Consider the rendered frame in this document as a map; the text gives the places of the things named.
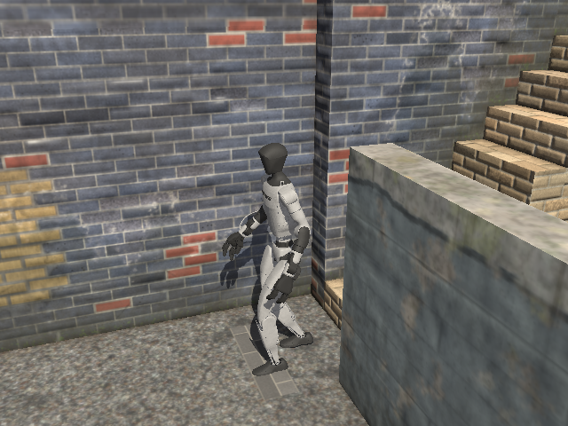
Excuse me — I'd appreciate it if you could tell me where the left robot forearm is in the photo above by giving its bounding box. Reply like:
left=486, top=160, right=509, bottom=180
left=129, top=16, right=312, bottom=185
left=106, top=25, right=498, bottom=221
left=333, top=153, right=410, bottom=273
left=282, top=226, right=310, bottom=278

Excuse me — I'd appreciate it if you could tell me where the robot right hand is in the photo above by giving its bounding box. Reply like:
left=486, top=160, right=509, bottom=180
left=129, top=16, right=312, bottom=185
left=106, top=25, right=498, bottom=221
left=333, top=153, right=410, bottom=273
left=222, top=232, right=244, bottom=261

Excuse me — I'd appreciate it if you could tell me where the robot right foot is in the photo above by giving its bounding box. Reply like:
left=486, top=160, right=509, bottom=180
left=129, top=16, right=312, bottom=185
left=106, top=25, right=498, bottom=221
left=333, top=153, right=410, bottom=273
left=280, top=332, right=313, bottom=348

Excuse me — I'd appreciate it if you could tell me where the left robot shin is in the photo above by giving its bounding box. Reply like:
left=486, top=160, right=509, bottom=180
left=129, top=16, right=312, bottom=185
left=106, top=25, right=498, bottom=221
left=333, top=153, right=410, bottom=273
left=256, top=315, right=280, bottom=366

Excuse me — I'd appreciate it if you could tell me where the right robot forearm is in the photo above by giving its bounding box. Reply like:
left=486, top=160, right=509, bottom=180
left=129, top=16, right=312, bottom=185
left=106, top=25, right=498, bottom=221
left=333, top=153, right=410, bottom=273
left=239, top=205, right=267, bottom=238

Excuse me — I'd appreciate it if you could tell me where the left robot upper arm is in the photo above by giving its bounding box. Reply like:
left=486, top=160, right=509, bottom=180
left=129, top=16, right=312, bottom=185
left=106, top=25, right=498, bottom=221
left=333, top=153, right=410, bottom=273
left=278, top=185, right=311, bottom=238

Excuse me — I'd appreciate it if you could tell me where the robot left hand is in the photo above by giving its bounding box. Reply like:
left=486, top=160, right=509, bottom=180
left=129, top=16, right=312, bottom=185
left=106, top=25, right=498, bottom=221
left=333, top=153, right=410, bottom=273
left=266, top=274, right=294, bottom=304

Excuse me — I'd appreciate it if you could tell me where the right robot upper arm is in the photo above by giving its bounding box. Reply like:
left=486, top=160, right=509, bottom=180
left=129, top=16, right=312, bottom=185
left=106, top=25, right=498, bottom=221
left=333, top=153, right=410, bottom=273
left=261, top=174, right=270, bottom=214

